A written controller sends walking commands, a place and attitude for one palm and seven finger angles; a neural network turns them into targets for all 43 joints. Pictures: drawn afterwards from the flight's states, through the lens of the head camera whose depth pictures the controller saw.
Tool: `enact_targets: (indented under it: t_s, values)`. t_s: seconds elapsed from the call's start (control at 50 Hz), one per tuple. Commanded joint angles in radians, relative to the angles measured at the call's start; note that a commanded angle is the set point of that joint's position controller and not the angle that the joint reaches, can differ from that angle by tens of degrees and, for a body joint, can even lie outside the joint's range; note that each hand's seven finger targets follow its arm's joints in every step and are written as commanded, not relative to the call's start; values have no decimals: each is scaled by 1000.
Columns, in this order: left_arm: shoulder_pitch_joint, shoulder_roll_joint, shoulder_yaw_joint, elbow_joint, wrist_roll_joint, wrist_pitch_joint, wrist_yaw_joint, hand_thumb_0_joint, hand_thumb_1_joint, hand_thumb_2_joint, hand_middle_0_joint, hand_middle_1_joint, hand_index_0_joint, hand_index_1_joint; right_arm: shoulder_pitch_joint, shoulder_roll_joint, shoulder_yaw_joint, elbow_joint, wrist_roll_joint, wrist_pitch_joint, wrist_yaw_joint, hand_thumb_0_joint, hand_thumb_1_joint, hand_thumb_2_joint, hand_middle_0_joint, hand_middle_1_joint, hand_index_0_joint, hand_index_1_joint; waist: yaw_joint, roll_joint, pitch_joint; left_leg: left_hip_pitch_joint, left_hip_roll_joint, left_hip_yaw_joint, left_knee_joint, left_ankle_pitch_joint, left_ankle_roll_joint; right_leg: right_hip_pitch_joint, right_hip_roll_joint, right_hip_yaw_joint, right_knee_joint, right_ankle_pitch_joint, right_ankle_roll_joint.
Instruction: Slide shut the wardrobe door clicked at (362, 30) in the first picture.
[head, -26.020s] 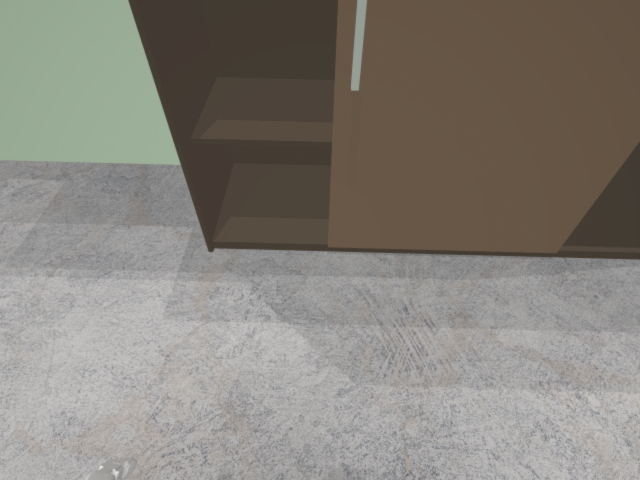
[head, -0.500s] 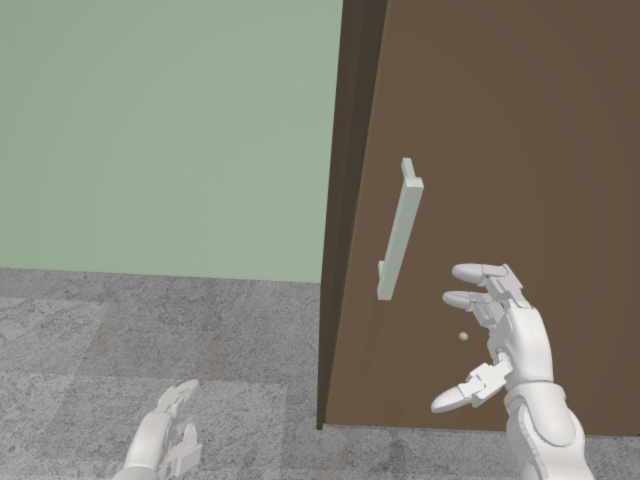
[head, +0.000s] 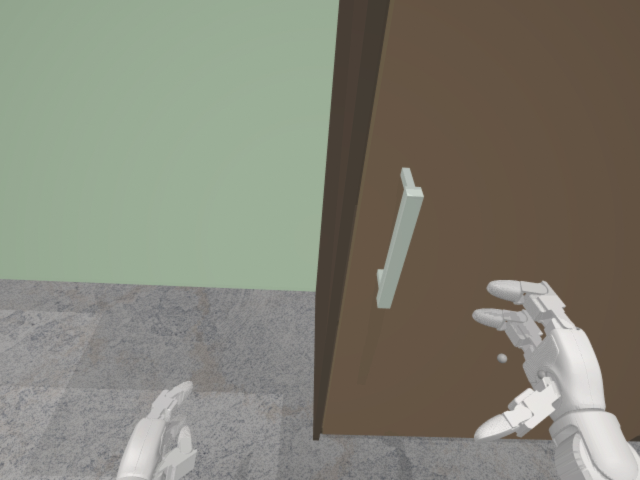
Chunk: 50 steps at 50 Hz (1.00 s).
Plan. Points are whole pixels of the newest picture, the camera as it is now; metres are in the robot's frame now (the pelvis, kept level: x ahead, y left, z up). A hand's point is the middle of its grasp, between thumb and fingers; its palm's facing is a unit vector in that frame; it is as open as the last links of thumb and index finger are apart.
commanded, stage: draw the hand back to the body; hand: right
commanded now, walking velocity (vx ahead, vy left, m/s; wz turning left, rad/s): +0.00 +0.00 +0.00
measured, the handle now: (394, 243) +0.42 -0.09 +0.10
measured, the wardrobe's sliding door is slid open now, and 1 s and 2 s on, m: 0.00 0.00 0.00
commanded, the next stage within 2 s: step back with the hand held close in 1.32 s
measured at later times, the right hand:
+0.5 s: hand (575, 382) +0.20 -0.23 +0.13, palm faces +0.29 +0.91 -0.29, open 13.1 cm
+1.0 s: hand out of the picture +0.20 -0.29 +0.17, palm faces +0.43 +0.82 -0.37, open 8.3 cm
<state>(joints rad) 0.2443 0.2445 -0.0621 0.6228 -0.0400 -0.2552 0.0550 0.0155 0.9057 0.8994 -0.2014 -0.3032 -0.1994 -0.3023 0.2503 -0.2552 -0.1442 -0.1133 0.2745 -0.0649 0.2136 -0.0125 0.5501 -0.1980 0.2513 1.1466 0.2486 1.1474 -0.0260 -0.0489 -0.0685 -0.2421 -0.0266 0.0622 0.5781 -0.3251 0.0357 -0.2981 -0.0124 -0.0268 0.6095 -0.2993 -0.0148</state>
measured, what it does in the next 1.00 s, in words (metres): stands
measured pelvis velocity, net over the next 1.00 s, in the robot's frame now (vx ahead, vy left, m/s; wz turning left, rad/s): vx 0.01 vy -0.02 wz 0.02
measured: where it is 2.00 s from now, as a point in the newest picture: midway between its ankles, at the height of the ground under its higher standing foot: outside the picture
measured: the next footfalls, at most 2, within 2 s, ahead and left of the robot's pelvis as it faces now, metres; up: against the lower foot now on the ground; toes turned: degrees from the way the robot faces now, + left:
none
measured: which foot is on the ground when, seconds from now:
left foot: down 0.00-1.00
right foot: down 0.00-1.00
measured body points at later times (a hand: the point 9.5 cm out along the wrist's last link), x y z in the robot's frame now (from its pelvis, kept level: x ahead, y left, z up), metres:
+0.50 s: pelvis +0.00 -0.01 +0.01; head -0.03 +0.00 +0.46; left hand +0.19 +0.20 -0.06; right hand +0.18 -0.28 +0.15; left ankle -0.01 +0.09 -0.73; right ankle +0.02 -0.11 -0.73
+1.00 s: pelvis +0.01 -0.02 +0.01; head -0.02 -0.01 +0.46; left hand +0.20 +0.20 -0.06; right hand +0.17 -0.33 +0.19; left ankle -0.01 +0.09 -0.73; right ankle +0.02 -0.11 -0.73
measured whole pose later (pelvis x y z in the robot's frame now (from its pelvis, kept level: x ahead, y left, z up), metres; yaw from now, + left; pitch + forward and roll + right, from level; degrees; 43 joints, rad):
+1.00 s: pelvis +0.01 -0.02 +0.01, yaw +1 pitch -5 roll +1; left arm 0.20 0.23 -0.02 0.65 0.00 -0.12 0.05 0.01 0.91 0.90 -0.20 -0.30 -0.20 -0.30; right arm 0.45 -0.36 -0.34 -0.37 0.08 -0.10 -0.08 0.01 -0.69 -0.80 0.22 0.42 0.21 0.42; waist -0.08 -0.05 0.01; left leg -0.05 -0.01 0.03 0.39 -0.25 0.00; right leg -0.11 0.01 -0.05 0.45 -0.25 -0.04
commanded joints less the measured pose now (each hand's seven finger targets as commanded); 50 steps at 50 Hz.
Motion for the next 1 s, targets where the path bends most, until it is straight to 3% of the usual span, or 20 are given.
enact_targets:
  t_s: [0.0,0.12,0.14,0.22,0.24,0.28,0.3,0.34,0.38,0.4,0.46,0.5,0.58,0.64,0.68,0.76,0.84,0.92,0.98]
  values:
    - [-142,108,45,-176,-10,-83,11,0,900,900,-200,-300,-200,-300,-104,-134,-92,-273,27,-37,16,0,550,-200,250,1150,250,1150,-18,37,-74,-19,28,-38,-110,248,-29,77,7,36,-71,181,-19]
    - [-137,115,45,-164,-12,-99,22,0,900,900,-200,-300,-200,-300,-84,-158,-124,-328,36,-20,27,0,550,-200,250,1150,250,1150,-15,28,-65,-30,24,-29,-116,221,-28,97,5,49,-76,172,-19]
    - [-141,115,46,-166,-12,-103,23,0,900,900,-200,-300,-200,-300,-89,-160,-126,-360,38,-21,29,0,514,-218,249,1129,249,1129,-20,4,-80,-25,24,-30,-114,219,-26,107,6,49,-76,172,-19]
    - [-150,118,42,-154,-13,-114,28,0,900,900,-200,-300,-200,-300,-72,-178,-147,-357,45,-7,43,0,369,-287,244,1044,244,1044,-23,5,-44,-32,23,-25,-125,189,-24,104,3,58,-89,148,-18]
    - [-174,108,56,-148,21,-81,28,0,900,900,-200,-300,-200,-300,-92,-272,-165,-447,-101,-49,-104,0,332,-305,242,1023,242,1023,-55,26,18,-31,41,-80,-197,154,-16,93,0,60,-103,135,-19]
    - [-167,97,54,-140,28,-48,22,0,900,900,-200,-300,-200,-300,-9,-170,-97,-382,-139,-57,-196,0,260,-340,240,980,240,980,-28,41,82,-59,54,-79,-234,84,-13,116,-10,55,-112,89,-16]
    - [-165,96,56,-142,30,-31,21,0,900,900,-200,-300,-200,-300,21,-163,-90,-375,-151,-62,-220,0,224,-357,239,959,239,959,-27,51,70,-41,57,-73,-231,87,-14,128,-14,51,-118,89,-18]
    - [-174,93,60,-149,32,-7,19,0,900,900,-200,-300,-200,-300,30,-182,-99,-414,-172,-77,-252,0,151,-393,236,916,236,916,-31,9,11,-2,59,-75,-229,102,-14,168,-14,42,-136,102,-19]
    - [-176,92,60,-147,34,7,20,0,900,900,-200,-300,-200,-300,22,-202,-117,-426,-187,-85,-276,0,79,-428,234,874,234,874,-31,-22,5,21,58,-73,-235,97,-13,179,-16,43,-160,99,-15]
    - [-178,90,59,-144,35,12,21,0,900,900,-200,-300,-200,-300,19,-209,-127,-418,-192,-89,-286,0,43,-445,232,853,232,853,-30,0,17,24,56,-67,-238,104,-11,184,-19,46,-170,104,-15]
    - [-185,91,60,-144,38,22,23,0,900,900,-200,-300,-200,-300,-13,-225,-133,-452,-206,-99,-302,0,-66,-497,229,789,229,789,-33,-13,9,51,51,-62,-243,108,-9,201,-20,55,-199,112,-12]
    - [-190,89,61,-140,38,27,24,0,900,900,-200,-300,-200,-300,8,-218,-140,-436,-210,-99,-310,0,-139,-533,226,746,226,746,-35,-25,24,55,48,-59,-242,122,-8,213,-25,57,-215,123,-11]
    - [-187,92,64,-136,42,38,17,0,900,900,-200,-300,-200,-300,59,-226,-172,-437,-208,-98,-311,0,-284,-603,221,661,221,661,-44,17,13,97,45,-52,-230,196,-8,221,-31,62,-227,204,-6]
    - [-187,93,70,-136,41,50,9,0,900,900,-200,-300,-200,-300,80,-240,-200,-455,-208,-99,-311,0,-393,-655,218,598,218,598,-48,-8,7,110,45,-52,-228,227,-6,229,-33,57,-229,239,-2]
    - [-187,91,69,-133,40,58,6,0,900,900,-200,-300,-200,-300,93,-238,-210,-443,-205,-95,-310,0,-465,-690,215,555,215,555,-49,-32,38,109,44,-53,-233,231,-4,219,-35,56,-234,247,3]
    - [-188,97,76,-135,40,70,7,0,900,900,-200,-300,-200,-300,96,-274,-258,-449,-201,-95,-311,0,-610,-760,210,470,210,470,-54,15,33,121,42,-51,-237,237,-4,218,-36,56,-236,254,1]
    - [-187,95,79,-136,38,77,8,0,900,900,-200,-300,-200,-300,98,-286,-287,-472,-196,-96,-314,0,-755,-830,205,385,205,385,-54,-31,23,122,43,-55,-241,253,-5,235,-35,48,-233,269,3]
    - [-190,97,81,-133,39,80,12,0,900,900,-200,-300,-200,-300,85,-305,-318,-471,-192,-95,-318,0,-900,-900,200,300,200,300,-55,-24,40,117,42,-55,-255,232,-4,232,-33,48,-237,244,1]
    - [-192,100,83,-130,37,81,10,0,900,900,-200,-300,-200,-300,81,-269,-280,-452,-193,-93,-313,0,-900,-900,200,300,200,300,-49,-25,55,100,43,-59,-264,205,-5,237,-35,48,-242,219,-2]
